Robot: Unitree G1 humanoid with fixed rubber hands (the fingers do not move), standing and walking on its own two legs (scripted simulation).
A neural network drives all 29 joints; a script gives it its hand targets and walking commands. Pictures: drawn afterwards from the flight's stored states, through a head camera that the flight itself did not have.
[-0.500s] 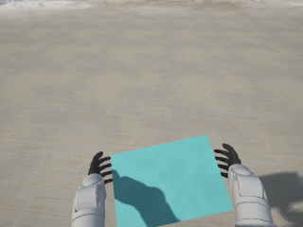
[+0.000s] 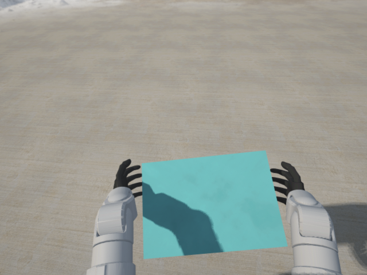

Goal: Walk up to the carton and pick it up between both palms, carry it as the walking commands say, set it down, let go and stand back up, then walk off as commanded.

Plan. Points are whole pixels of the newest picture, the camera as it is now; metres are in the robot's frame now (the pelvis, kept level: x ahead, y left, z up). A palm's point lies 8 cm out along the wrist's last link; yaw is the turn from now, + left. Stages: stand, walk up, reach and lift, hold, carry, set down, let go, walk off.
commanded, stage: carry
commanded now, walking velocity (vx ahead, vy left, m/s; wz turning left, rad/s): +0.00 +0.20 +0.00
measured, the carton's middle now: (207, 204) +0.32 -0.02 -0.02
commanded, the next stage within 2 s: none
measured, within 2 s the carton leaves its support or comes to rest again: neither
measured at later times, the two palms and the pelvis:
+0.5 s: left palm (51, 207) +0.24 +0.30 +0.09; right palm (231, 191) +0.28 -0.06 +0.09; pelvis +0.01 +0.10 -0.01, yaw +7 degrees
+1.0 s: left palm out of the picture +0.16 +0.44 +0.09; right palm (162, 226) +0.20 +0.07 +0.09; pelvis -0.07 +0.23 -0.02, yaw +6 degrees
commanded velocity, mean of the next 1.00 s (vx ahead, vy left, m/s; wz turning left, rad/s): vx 0.00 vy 0.20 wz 0.00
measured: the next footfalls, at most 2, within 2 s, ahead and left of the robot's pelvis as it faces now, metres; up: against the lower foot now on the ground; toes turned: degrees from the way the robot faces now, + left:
left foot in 0.16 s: +0.06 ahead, +0.17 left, +0.00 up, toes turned +5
right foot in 0.40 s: +0.06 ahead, -0.01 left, +0.00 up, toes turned +1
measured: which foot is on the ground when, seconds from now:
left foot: up 0.00-0.14, down 0.16-0.40, up 0.42-0.68, down 0.70-1.00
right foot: down 0.00-0.16, up 0.18-0.38, down 0.40-0.70, up 0.72-1.00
